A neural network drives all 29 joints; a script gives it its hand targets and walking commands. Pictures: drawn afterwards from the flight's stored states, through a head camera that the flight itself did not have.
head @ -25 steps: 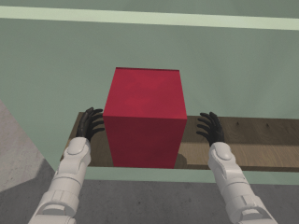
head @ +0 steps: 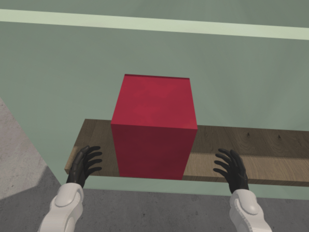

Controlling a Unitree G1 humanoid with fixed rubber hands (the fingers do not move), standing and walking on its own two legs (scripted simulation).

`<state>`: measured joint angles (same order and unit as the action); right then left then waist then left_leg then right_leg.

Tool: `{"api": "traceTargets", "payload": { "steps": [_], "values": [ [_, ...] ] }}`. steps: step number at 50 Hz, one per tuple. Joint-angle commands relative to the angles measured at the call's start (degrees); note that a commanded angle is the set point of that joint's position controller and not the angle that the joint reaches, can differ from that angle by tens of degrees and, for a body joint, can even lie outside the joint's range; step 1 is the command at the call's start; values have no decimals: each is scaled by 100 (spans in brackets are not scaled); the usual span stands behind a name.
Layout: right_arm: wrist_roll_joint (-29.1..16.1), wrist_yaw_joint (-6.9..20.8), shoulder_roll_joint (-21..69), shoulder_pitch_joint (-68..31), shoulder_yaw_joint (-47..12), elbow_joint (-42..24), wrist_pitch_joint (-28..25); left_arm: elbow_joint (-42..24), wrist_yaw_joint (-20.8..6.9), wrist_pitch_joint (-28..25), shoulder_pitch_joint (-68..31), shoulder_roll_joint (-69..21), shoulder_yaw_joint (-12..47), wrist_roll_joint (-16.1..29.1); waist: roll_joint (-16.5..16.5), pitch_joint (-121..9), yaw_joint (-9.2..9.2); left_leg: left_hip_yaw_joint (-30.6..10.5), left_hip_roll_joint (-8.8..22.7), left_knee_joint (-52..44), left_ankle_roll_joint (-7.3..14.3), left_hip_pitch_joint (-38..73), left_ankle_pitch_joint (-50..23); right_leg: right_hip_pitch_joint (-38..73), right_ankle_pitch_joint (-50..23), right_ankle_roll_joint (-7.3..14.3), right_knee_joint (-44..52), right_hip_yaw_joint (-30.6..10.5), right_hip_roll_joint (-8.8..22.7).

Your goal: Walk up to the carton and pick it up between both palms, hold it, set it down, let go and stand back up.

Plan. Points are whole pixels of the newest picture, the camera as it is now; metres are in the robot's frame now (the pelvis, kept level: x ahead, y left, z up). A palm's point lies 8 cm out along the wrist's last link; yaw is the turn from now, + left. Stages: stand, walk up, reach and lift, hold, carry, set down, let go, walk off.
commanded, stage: set down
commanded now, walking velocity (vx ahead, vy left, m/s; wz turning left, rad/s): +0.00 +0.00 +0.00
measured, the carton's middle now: (153, 128) +0.41 +0.02 +0.03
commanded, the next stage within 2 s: let go in 1.64 s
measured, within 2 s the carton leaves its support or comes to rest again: neither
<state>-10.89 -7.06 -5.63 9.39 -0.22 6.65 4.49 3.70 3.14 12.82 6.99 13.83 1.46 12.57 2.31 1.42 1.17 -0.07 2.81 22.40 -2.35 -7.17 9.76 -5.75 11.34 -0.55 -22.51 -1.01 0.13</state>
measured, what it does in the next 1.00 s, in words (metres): stands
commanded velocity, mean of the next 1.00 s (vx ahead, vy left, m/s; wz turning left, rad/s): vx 0.00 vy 0.00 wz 0.00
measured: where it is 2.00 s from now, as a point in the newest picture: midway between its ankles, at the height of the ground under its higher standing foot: outside the picture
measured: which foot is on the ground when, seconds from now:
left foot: down 0.00-1.00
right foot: down 0.00-1.00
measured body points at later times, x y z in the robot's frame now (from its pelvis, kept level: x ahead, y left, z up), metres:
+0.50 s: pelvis +0.02 +0.00 +0.00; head +0.00 +0.01 +0.45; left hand +0.20 +0.22 +0.01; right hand +0.21 -0.19 +0.02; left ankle +0.03 +0.14 -0.74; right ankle +0.02 -0.13 -0.74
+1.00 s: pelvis +0.04 +0.00 +0.00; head +0.04 +0.01 +0.45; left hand +0.20 +0.22 -0.03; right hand +0.21 -0.20 -0.03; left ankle +0.03 +0.14 -0.74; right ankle +0.02 -0.13 -0.74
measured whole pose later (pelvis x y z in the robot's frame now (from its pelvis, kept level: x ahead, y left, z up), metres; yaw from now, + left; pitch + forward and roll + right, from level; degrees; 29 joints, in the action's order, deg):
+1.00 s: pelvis +0.04 +0.00 +0.00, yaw -1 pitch -6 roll +0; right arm -4.8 -2.3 -6.6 24.6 0.2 9.7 -2.8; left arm 6.1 1.5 6.0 23.9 12.7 2.1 7.0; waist 0.6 4.6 2.4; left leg 1.1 3.1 19.2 -2.5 -1.4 12.2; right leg 0.4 12.7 -0.6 -17.8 -1.9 0.0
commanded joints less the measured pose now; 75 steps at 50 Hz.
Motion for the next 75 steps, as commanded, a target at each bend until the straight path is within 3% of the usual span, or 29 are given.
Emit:
{"api": "traceTargets", "payload": {
  "steps": [1,4,14,20,21,22,24,28,32,34,35,39,41,47,48,50,51,52,54,55,56,60,61,64,66,67,71,72,75],
  "values": [
    [73,-6,-448,-685,221,-1855,-314,-1733,30,-270,-801,472,-191,6,-521,-632,-13,240,-279,-548,46,417,-310,-280,155,158,638,101,-195],
    [74,21,-453,430,88,-2077,-280,-2126,-8,-272,209,461,-235,-38,-308,-443,129,262,-257,-578,62,748,-762,-140,-225,127,765,86,-162],
    [326,87,-354,744,140,-2345,-213,-2100,-67,-431,464,661,-291,-189,-292,248,131,290,-296,-774,112,581,-49,-504,688,190,988,-12,-31],
    [345,115,-271,988,137,-2526,-417,-2311,-31,-753,596,767,-175,32,-187,135,96,310,-310,-661,154,621,-263,-546,387,161,980,-77,44],
    [467,100,-199,874,0,-1895,-297,-1478,-110,-640,571,689,-231,-115,-225,319,96,358,-354,-672,179,627,63,-631,751,158,1021,-122,67],
    [391,54,-201,951,-19,-2467,-376,-1897,-103,-700,605,862,-379,-18,-96,145,111,357,-365,-592,219,608,-172,-549,417,122,1001,-127,70],
    [414,75,-257,866,-4,-1906,-303,-1697,-79,-621,552,766,-355,-191,-432,190,134,355,-346,-720,195,586,-10,-542,661,140,987,-120,81],
    [400,44,-329,1042,112,-1981,-435,-1665,-193,-625,819,845,-445,-150,-216,-103,90,370,-356,-535,124,792,-841,-319,-177,56,924,-65,17],
    [368,171,-482,1396,83,-1359,-546,-1448,-216,-665,1390,607,-502,-428,-456,-130,155,322,-340,-385,-56,1082,-1840,-108,-855,146,915,0,-129],
    [314,237,-538,1257,179,-1778,-715,-2001,-138,-789,1365,607,-376,-383,-666,-370,147,273,-306,-371,-123,1101,-2084,-90,-945,196,868,102,-194],
    [353,306,-550,1322,212,-1425,-727,-1585,-163,-729,1546,376,-286,-507,-737,9,128,256,-274,-436,-159,1163,-2062,-239,-819,224,944,144,-262],
    [343,382,-498,1367,335,-1513,-901,-1733,-138,-892,1485,442,-156,-466,-658,-71,37,279,-281,-401,-181,1088,-2112,-175,-890,218,959,169,-243],
    [562,413,-514,1287,196,-979,-855,-875,-225,-819,1375,438,-233,-612,-507,363,31,305,-295,-443,-132,906,-1787,-221,-723,165,1016,76,-195],
    [557,435,-489,1244,244,-1184,-1113,-1335,-135,-1105,1272,626,-271,-490,-330,-107,89,363,-334,-344,-110,1041,-2008,-27,-1237,54,912,61,-185],
    [671,508,-624,1087,278,-699,-1070,-784,-108,-1042,1114,491,-306,-623,-462,143,123,425,-350,-403,-132,1093,-1733,-284,-848,74,960,82,-200],
    [605,467,-562,1234,320,-866,-1250,-1199,-111,-1176,1208,614,-282,-499,-377,-176,72,436,-333,-353,-144,1080,-1983,-87,-1289,43,881,119,-176],
    [766,505,-606,1311,221,-86,-1169,-416,-144,-1080,1278,507,-384,-661,-499,-1,107,436,-347,-328,-125,1094,-1945,-195,-1239,54,872,68,-178],
    [638,439,-607,1328,288,-684,-1315,-902,-162,-1209,1305,661,-338,-554,-319,-317,-19,443,-350,-299,-97,1126,-2158,92,-1627,10,869,34,-165],
    [740,492,-665,1264,299,255,-1279,-198,-212,-1104,1352,398,-332,-763,-418,-22,-40,413,-360,-313,-171,1170,-2137,-28,-1469,44,911,80,-198],
    [641,500,-717,1203,284,-89,-1390,-513,-194,-1144,1392,484,-374,-702,-505,-253,74,443,-376,-267,-189,1272,-2294,-68,-1715,45,875,107,-187],
    [707,514,-778,1188,305,385,-1357,-241,-220,-1104,1365,321,-253,-796,-608,-162,-13,398,-348,-283,-218,1256,-2184,-181,-1568,55,852,139,-222],
    [760,505,-735,936,208,438,-1476,96,-304,-1008,1344,289,-313,-893,-397,-46,29,443,-367,-271,-158,1318,-2087,-220,-1684,24,865,161,-265],
    [666,513,-856,969,271,131,-1567,-367,-269,-1102,1305,313,-281,-804,-319,-421,32,430,-331,-230,-149,1423,-2354,-47,-1764,41,827,203,-329],
    [748,457,-728,987,214,122,-1582,-156,-330,-1111,1186,506,-388,-774,-45,-198,-20,545,-396,-276,-87,1257,-2075,8,-1887,-92,889,113,-196],
    [821,506,-771,791,212,379,-1498,196,-337,-1040,1017,438,-379,-883,-68,181,31,546,-372,-360,-70,1089,-1753,-185,-1413,-51,922,155,-219],
    [899,575,-965,557,337,667,-1464,280,-260,-987,840,351,-338,-1040,-387,175,18,489,-296,-433,-121,1074,-1622,-255,-1108,54,857,223,-292],
    [966,561,-853,447,388,550,-1415,287,-255,-958,471,350,-254,-905,-85,236,-7,579,-310,-484,-9,908,-855,-336,-646,31,885,211,-179],
    [1052,576,-790,442,373,1079,-1314,834,-283,-816,521,396,-229,-988,-244,503,-98,557,-344,-535,-20,854,-587,-377,-432,21,942,157,-115],
    [984,604,-788,202,383,590,-1303,431,-192,-884,268,588,-288,-936,-279,271,-14,611,-318,-584,37,853,-229,-414,-170,46,901,150,-70]
  ]
}}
